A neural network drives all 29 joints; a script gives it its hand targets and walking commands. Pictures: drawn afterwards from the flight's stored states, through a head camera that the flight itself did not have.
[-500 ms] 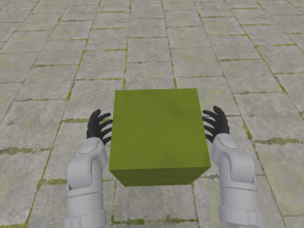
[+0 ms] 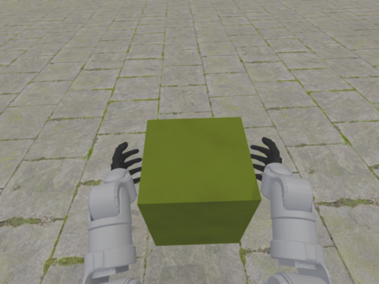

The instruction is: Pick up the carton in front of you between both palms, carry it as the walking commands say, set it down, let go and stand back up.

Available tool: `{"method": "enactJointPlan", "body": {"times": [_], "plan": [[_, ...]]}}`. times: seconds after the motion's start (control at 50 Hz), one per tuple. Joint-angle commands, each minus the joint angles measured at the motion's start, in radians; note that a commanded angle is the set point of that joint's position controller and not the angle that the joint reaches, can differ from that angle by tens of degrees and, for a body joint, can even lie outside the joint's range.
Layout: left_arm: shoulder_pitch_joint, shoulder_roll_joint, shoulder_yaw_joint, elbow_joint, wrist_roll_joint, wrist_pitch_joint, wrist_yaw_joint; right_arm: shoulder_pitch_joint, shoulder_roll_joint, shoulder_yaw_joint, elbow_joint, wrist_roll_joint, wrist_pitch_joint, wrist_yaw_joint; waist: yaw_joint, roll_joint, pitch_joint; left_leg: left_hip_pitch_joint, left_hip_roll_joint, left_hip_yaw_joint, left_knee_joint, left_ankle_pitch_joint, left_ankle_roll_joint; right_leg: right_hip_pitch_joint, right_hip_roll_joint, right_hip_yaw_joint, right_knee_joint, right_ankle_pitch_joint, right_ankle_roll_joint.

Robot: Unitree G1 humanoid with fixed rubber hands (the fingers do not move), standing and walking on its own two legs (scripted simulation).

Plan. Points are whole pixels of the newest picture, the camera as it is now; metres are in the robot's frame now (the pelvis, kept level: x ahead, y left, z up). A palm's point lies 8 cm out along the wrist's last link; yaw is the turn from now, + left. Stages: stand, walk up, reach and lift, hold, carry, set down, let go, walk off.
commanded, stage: carry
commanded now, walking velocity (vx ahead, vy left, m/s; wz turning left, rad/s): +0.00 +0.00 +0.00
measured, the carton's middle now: (195, 185) +0.34 +0.00 +0.03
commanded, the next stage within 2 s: none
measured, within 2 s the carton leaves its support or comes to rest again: neither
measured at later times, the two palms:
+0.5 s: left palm (121, 182) +0.30 +0.16 +0.11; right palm (276, 175) +0.30 -0.15 +0.11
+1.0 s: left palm (121, 133) +0.46 +0.19 +0.10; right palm (244, 128) +0.45 -0.12 +0.11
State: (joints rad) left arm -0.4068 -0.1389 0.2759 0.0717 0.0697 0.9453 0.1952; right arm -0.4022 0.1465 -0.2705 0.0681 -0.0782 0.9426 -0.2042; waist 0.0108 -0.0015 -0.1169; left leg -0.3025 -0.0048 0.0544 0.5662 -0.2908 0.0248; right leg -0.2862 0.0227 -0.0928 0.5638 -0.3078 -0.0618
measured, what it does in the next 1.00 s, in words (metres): walks ahead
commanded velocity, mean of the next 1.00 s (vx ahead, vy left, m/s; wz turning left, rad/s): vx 0.32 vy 0.00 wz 0.00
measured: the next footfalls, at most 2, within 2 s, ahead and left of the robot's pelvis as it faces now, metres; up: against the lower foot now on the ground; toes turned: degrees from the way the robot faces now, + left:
right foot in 1.10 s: +0.36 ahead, -0.08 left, +0.00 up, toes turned -5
left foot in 1.62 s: +0.68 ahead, +0.13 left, +0.00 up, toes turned +11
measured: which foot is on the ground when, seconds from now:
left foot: down 0.00-1.00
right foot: down 0.00-0.68, up 0.70-1.00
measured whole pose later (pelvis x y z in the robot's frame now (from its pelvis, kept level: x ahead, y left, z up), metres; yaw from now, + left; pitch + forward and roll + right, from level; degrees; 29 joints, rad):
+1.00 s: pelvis +0.13 +0.02 +0.01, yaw +2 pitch +5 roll +0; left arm -0.40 -0.13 0.28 -0.06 0.06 0.94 0.20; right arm -0.39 0.17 -0.24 -0.08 -0.04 0.95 -0.18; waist -0.05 -0.01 -0.06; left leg -0.09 -0.02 0.08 0.34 -0.34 0.05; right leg -0.67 -0.06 -0.08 0.75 -0.18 0.00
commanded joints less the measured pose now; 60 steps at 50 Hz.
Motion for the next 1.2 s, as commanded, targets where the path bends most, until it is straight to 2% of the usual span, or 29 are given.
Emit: {"method": "enactJointPlan", "body": {"times": [0.0,0.36,0.4,0.42,0.44,0.46,0.48,0.5,0.54,0.58,0.62,0.64,0.66,0.68,0.7,0.72,0.76,0.8,0.82,0.88,1.0,1.04,1.06,1.08,1.1,1.12,1.14,1.16,1.18], "plan": [[-0.567,-0.753,-0.565,-0.062,-0.150,-0.007,-0.004,-0.563,0.739,0.558,-0.061,0.142,-0.008,0.003,-0.005,0.002,-0.267,0.096,0.133,-0.116,-0.060,0.253,0.029,0.095,-0.158,0.145,-0.080,0.274,-0.006],[-0.592,-0.751,-0.560,-0.089,-0.138,0.029,-0.011,-0.602,0.755,0.568,-0.079,0.150,0.031,0.015,-0.007,-0.002,-0.260,0.081,0.127,-0.110,-0.084,0.185,0.025,0.090,-0.166,0.149,-0.112,0.216,-0.009],[-0.592,-0.748,-0.561,-0.088,-0.138,0.032,-0.012,-0.609,0.757,0.568,-0.082,0.149,0.034,0.015,-0.006,-0.019,-0.259,0.062,0.099,-0.089,-0.069,0.035,0.033,0.080,-0.162,0.157,-0.141,0.040,-0.022],[-0.589,-0.746,-0.559,-0.084,-0.136,0.033,-0.012,-0.617,0.758,0.568,-0.079,0.149,0.036,0.015,-0.001,-0.040,-0.244,0.021,0.073,-0.068,-0.034,-0.091,0.040,0.078,-0.169,0.187,-0.171,-0.139,-0.039],[-0.589,-0.743,-0.556,-0.081,-0.131,0.033,-0.010,-0.620,0.758,0.566,-0.073,0.147,0.038,0.015,0.004,-0.077,-0.214,-0.055,0.044,-0.041,0.029,-0.203,0.041,0.082,-0.196,0.260,-0.220,-0.320,-0.067],[-0.595,-0.737,-0.552,-0.081,-0.127,0.034,-0.009,-0.626,0.758,0.564,-0.066,0.145,0.038,0.016,0.015,-0.117,-0.170,-0.161,0.010,0.009,0.117,-0.236,0.038,0.105,-0.248,0.356,-0.280,-0.449,-0.107],[-0.598,-0.733,-0.551,-0.076,-0.126,0.035,-0.007,-0.628,0.757,0.559,-0.056,0.144,0.038,0.016,0.029,-0.141,-0.131,-0.240,0.004,0.038,0.188,-0.211,0.038,0.117,-0.312,0.435,-0.313,-0.496,-0.147],[-0.597,-0.735,-0.554,-0.076,-0.126,0.035,-0.005,-0.630,0.755,0.557,-0.051,0.147,0.038,0.016,0.042,-0.131,-0.114,-0.281,0.019,0.027,0.219,-0.194,0.042,0.117,-0.344,0.478,-0.327,-0.480,-0.174],[-0.612,-0.740,-0.569,-0.096,-0.137,0.033,-0.003,-0.627,0.758,0.550,-0.044,0.153,0.035,0.017,0.052,-0.094,-0.135,-0.289,0.021,0.019,0.231,-0.172,0.048,0.136,-0.342,0.447,-0.307,-0.341,-0.186],[-0.624,-0.752,-0.593,-0.117,-0.155,0.026,-0.003,-0.612,0.758,0.541,-0.044,0.153,0.031,0.018,0.043,-0.103,-0.183,-0.188,-0.001,0.046,0.157,-0.135,0.052,0.123,-0.301,0.331,-0.253,-0.161,-0.162],[-0.624,-0.760,-0.611,-0.128,-0.168,0.021,-0.003,-0.587,0.754,0.530,-0.046,0.146,0.026,0.018,0.004,-0.096,-0.227,0.036,-0.043,0.097,-0.019,-0.063,0.057,0.029,-0.231,0.194,-0.148,-0.092,-0.116],[-0.611,-0.761,-0.615,-0.125,-0.168,0.019,-0.002,-0.569,0.747,0.525,-0.042,0.142,0.025,0.018,-0.016,-0.061,-0.255,0.199,-0.022,0.060,-0.078,-0.046,0.062,-0.070,-0.196,0.131,-0.056,-0.114,-0.084],[-0.596,-0.761,-0.612,-0.113,-0.164,0.019,0.000,-0.537,0.734,0.516,-0.030,0.134,0.026,0.016,-0.035,0.078,-0.262,0.348,0.114,-0.178,-0.202,-0.146,0.093,-0.222,-0.129,0.038,0.169,-0.149,-0.033],[-0.598,-0.764,-0.610,-0.117,-0.164,0.023,-0.002,-0.516,0.709,0.508,-0.026,0.120,0.022,0.011,-0.079,0.299,-0.224,0.458,0.368,-0.623,-0.304,-0.254,0.203,-0.526,-0.006,-0.046,0.369,-0.269,0.024],[-0.631,-0.759,-0.607,-0.115,-0.171,0.020,0.000,-0.542,0.704,0.508,-0.046,0.115,0.022,0.008,-0.077,0.234,-0.178,0.462,0.395,-0.675,-0.284,-0.192,0.263,-0.617,-0.040,0.049,0.499,-0.284,0.013],[-0.628,-0.768,-0.599,-0.104,-0.174,0.019,-0.001,-0.557,0.716,0.523,-0.065,0.118,0.020,0.009,-0.080,0.135,-0.180,0.466,0.374,-0.631,-0.247,-0.085,0.272,-0.651,-0.063,0.076,0.573,-0.254,0.010],[-0.599,-0.790,-0.584,-0.091,-0.171,0.013,-0.010,-0.616,0.755,0.575,-0.129,0.159,0.009,0.022,-0.062,0.025,-0.214,0.472,0.322,-0.478,-0.222,0.046,0.224,-0.649,-0.099,0.083,0.619,-0.151,0.021],[-0.604,-0.798,-0.582,-0.107,-0.166,0.005,-0.014,-0.653,0.773,0.614,-0.181,0.189,-0.010,0.030,-0.057,0.058,-0.214,0.419,0.267,-0.355,-0.239,0.186,0.195,-0.598,-0.102,0.061,0.588,-0.038,0.046],[-0.600,-0.787,-0.584,-0.117,-0.163,-0.002,-0.011,-0.656,0.766,0.625,-0.200,0.198,-0.016,0.030,-0.071,0.090,-0.207,0.403,0.264,-0.316,-0.277,0.224,0.184,-0.579,-0.109,0.051,0.540,-0.002,0.062],[-0.573,-0.744,-0.585,-0.154,-0.157,-0.011,0.001,-0.603,0.735,0.640,-0.220,0.208,-0.020,0.022,-0.066,0.085,-0.193,0.421,0.234,-0.235,-0.291,0.383,0.177,-0.535,-0.098,0.029,0.371,0.067,0.075],[-0.499,-0.709,-0.590,-0.175,-0.149,0.009,-0.001,-0.490,0.701,0.636,-0.202,0.188,0.001,0.022,-0.055,0.164,-0.180,0.450,0.200,-0.091,-0.241,0.659,0.117,-0.343,-0.041,-0.054,0.022,0.202,0.036],[-0.506,-0.708,-0.596,-0.179,-0.157,0.015,-0.009,-0.479,0.700,0.636,-0.204,0.179,0.010,0.024,-0.047,0.186,-0.216,0.438,0.194,-0.032,-0.126,0.890,0.083,-0.182,0.009,-0.105,-0.070,0.196,0.012],[-0.494,-0.712,-0.597,-0.177,-0.157,0.015,-0.012,-0.475,0.702,0.640,-0.211,0.179,0.014,0.025,-0.025,0.159,-0.271,0.382,0.172,0.025,0.012,0.919,0.050,0.009,0.041,-0.145,-0.142,0.234,0.007],[-0.472,-0.713,-0.592,-0.181,-0.152,0.016,-0.015,-0.473,0.704,0.650,-0.225,0.183,0.017,0.026,0.007,0.110,-0.346,0.253,0.150,0.059,0.176,0.757,0.020,0.242,0.004,-0.112,-0.146,0.228,0.003],[-0.428,-0.704,-0.577,-0.179,-0.139,0.019,-0.016,-0.495,0.709,0.662,-0.244,0.185,0.023,0.026,0.033,-0.008,-0.416,0.065,0.121,0.063,0.377,0.425,-0.006,0.441,-0.199,0.170,-0.134,0.139,-0.023],[-0.448,-0.685,-0.583,-0.185,-0.136,0.020,-0.009,-0.469,0.736,0.673,-0.253,0.193,0.027,0.029,0.001,-0.276,-0.437,-0.298,-0.044,0.031,0.609,-0.155,-0.034,0.653,-0.452,0.656,-0.226,0.164,-0.166],[-0.399,-0.712,-0.592,-0.191,-0.149,0.021,-0.010,-0.471,0.740,0.678,-0.266,0.208,0.030,0.030,0.007,-0.234,-0.409,-0.399,0.001,-0.066,0.721,-0.184,-0.006,0.630,-0.436,0.668,-0.261,0.134,-0.184],[-0.389,-0.735,-0.608,-0.228,-0.154,0.020,-0.016,-0.465,0.772,0.691,-0.276,0.219,0.030,0.034,0.010,-0.189,-0.381,-0.419,0.034,-0.068,0.725,-0.151,0.011,0.578,-0.398,0.568,-0.259,0.200,-0.163],[-0.394,-0.766,-0.633,-0.269,-0.164,0.019,-0.026,-0.455,0.803,0.703,-0.289,0.225,0.027,0.040,0.008,-0.082,-0.351,-0.410,0.065,-0.065,0.674,-0.099,0.011,0.519,-0.379,0.471,-0.271,0.246,-0.133]]}}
